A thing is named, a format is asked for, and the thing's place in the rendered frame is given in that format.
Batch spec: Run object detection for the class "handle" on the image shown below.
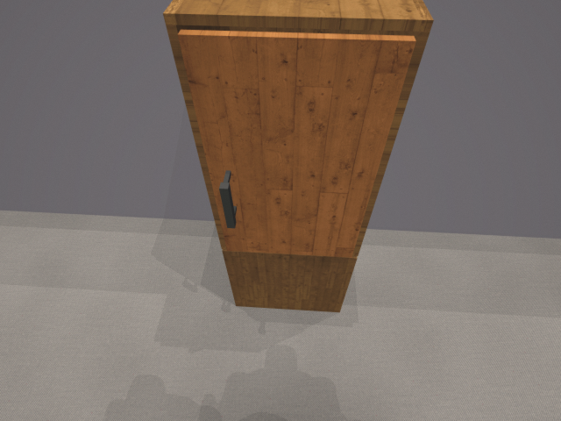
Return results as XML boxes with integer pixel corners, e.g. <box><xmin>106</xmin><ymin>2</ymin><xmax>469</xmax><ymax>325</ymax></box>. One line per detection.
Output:
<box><xmin>219</xmin><ymin>170</ymin><xmax>237</xmax><ymax>228</ymax></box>

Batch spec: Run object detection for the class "cupboard door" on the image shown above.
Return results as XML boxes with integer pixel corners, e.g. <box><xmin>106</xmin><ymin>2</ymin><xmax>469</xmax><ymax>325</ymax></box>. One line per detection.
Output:
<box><xmin>178</xmin><ymin>30</ymin><xmax>416</xmax><ymax>258</ymax></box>

